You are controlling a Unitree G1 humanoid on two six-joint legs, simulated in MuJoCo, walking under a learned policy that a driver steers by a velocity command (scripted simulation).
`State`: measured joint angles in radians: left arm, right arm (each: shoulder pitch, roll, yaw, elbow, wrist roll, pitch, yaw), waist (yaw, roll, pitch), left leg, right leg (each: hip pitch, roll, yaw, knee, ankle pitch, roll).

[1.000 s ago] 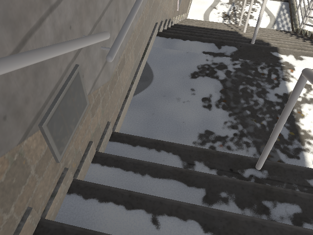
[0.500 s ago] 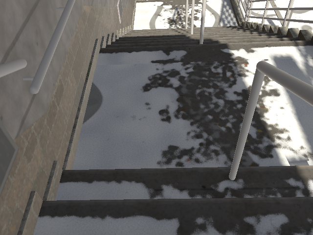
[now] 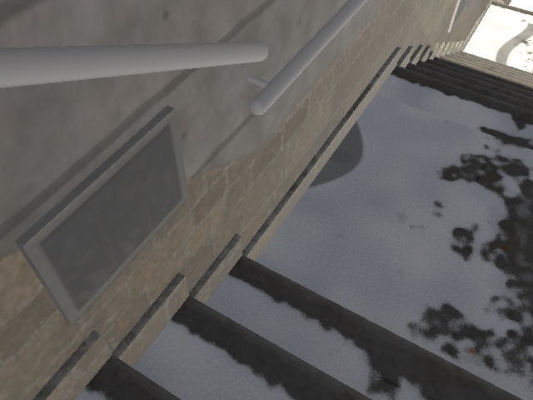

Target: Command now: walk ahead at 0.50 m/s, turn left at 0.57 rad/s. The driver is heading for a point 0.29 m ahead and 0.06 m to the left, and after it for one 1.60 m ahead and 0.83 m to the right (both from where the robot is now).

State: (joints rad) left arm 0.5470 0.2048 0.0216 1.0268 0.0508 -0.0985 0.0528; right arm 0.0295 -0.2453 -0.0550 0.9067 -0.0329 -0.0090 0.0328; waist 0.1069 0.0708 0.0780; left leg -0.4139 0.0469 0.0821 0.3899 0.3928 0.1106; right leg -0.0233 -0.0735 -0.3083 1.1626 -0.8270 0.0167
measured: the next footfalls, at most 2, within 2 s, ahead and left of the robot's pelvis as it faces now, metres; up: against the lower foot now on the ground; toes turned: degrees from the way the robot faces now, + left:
left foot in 0.02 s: +0.18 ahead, +0.06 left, -0.16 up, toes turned +6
right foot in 0.64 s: +0.41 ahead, -0.17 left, -0.33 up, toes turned -6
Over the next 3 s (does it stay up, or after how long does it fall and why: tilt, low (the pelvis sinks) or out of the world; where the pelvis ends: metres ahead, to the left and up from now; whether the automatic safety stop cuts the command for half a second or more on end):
stays up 0.59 -0.36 -0.39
